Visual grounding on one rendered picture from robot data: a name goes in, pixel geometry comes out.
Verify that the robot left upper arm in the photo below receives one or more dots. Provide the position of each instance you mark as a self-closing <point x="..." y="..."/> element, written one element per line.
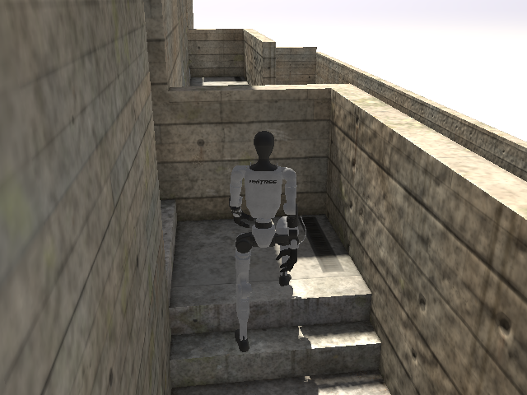
<point x="237" y="174"/>

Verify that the left robot shin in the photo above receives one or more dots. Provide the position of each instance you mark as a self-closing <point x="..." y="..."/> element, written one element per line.
<point x="243" y="311"/>

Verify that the right robot forearm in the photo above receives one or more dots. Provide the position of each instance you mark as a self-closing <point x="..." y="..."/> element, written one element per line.
<point x="292" y="230"/>

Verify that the left robot forearm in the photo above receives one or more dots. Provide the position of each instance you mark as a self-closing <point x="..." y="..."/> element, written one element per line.
<point x="236" y="211"/>

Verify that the robot left thigh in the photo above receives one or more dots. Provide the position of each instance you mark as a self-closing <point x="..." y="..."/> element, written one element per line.
<point x="244" y="243"/>

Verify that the robot right hand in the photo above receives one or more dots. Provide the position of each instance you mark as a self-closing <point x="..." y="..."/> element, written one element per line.
<point x="291" y="261"/>

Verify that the robot left hand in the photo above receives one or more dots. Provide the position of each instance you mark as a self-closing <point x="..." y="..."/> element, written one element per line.
<point x="238" y="221"/>

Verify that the robot right upper arm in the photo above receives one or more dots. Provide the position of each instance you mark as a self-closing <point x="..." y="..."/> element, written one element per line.
<point x="290" y="190"/>

